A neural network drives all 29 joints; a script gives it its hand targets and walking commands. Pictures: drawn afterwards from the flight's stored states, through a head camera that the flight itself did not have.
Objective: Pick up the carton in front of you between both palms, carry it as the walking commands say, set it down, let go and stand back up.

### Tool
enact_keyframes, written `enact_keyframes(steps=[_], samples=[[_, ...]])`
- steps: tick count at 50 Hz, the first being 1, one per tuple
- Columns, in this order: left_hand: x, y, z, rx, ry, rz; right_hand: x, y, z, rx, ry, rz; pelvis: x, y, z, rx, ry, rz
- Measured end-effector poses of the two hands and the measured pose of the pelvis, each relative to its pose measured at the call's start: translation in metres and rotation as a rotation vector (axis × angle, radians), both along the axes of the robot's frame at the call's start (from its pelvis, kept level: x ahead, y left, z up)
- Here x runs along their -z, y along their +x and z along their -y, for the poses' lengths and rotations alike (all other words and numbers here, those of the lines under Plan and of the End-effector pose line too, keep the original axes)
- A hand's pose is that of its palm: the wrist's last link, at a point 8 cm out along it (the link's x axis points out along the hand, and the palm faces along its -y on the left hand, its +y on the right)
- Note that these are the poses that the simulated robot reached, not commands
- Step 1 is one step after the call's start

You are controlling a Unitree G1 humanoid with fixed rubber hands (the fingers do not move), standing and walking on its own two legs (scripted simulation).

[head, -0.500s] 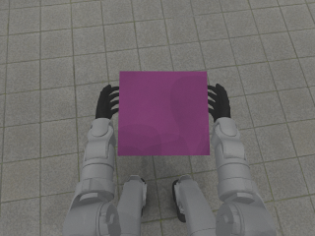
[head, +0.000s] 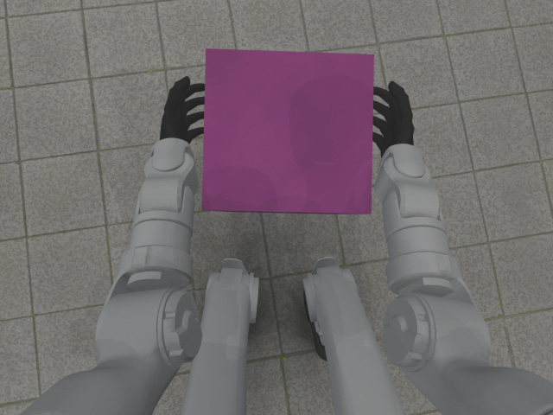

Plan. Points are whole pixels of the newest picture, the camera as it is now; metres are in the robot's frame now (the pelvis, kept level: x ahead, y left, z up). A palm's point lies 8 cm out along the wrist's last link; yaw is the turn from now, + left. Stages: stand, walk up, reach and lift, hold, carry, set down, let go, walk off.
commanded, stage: set down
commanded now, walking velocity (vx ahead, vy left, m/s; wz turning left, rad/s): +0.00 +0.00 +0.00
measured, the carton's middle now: (284, 150) +0.47 -0.01 -0.18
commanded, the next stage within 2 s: none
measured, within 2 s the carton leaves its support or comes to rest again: rests again in 1.14 s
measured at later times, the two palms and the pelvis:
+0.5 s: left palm (199, 142) +0.51 +0.14 -0.25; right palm (362, 152) +0.48 -0.15 -0.25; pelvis -0.02 +0.00 -0.11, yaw -1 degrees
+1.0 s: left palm (204, 147) +0.51 +0.15 -0.31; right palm (352, 158) +0.49 -0.15 -0.31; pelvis -0.02 +0.00 -0.16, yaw -2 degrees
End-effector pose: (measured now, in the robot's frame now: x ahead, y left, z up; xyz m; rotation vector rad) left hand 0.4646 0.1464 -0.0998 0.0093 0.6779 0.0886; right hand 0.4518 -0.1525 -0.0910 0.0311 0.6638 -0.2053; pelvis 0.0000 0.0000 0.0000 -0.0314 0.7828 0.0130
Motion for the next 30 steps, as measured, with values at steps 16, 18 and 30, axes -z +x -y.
enact_keyframes(steps=[16,18,30], samples=[[0.096,0.026,0.002,0.029,0.016,-0.029,0.098,0.019,0.001,0.012,-0.005,-0.030,0.074,-0.018,-0.001,0.004,-0.010,-0.016],[0.108,0.030,0.002,0.034,0.019,-0.033,0.110,0.021,0.002,0.014,-0.007,-0.035,0.083,-0.019,0.000,0.004,-0.010,-0.016],[0.186,0.048,0.002,0.064,0.038,-0.058,0.189,0.034,0.002,0.021,-0.005,-0.061,0.130,-0.024,0.001,0.016,-0.010,0.027]])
